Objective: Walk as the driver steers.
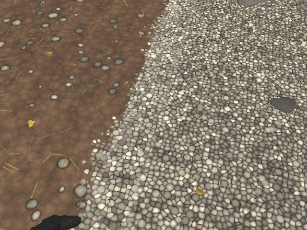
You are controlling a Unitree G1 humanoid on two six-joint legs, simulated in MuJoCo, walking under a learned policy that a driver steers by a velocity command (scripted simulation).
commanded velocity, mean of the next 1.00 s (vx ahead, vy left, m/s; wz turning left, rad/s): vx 0.34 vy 0.00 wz -0.07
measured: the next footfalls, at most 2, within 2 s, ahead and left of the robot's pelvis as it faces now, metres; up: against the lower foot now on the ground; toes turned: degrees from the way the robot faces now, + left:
right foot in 0.08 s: +0.22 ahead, -0.12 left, +0.00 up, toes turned +3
left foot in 0.58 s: +0.44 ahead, +0.11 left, +0.00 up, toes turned +6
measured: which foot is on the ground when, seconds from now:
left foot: down 0.00-0.08, up 0.10-0.56, down 0.58-1.00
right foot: up 0.00-0.06, down 0.08-0.58, up 0.60-1.00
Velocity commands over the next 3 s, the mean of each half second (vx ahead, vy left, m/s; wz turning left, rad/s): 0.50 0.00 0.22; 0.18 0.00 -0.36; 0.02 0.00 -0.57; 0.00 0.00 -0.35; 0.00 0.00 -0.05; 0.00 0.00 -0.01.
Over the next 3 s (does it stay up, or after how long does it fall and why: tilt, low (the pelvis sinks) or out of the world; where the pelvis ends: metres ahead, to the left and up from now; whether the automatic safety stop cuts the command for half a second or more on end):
stays up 0.35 0.01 0.01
